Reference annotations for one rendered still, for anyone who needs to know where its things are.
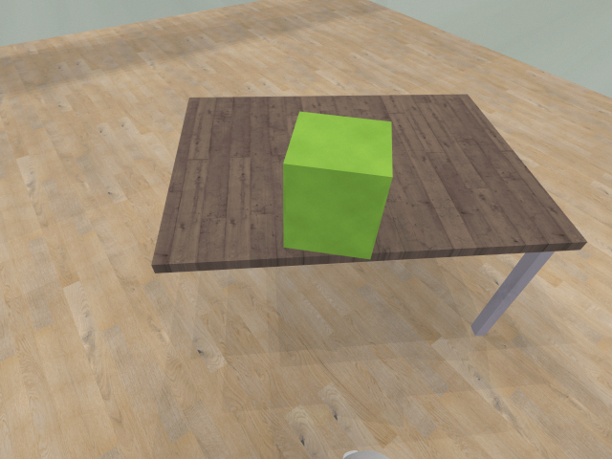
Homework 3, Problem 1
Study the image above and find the table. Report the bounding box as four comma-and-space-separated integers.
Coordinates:
151, 94, 587, 336

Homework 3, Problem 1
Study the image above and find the carton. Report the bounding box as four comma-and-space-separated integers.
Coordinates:
283, 112, 393, 259

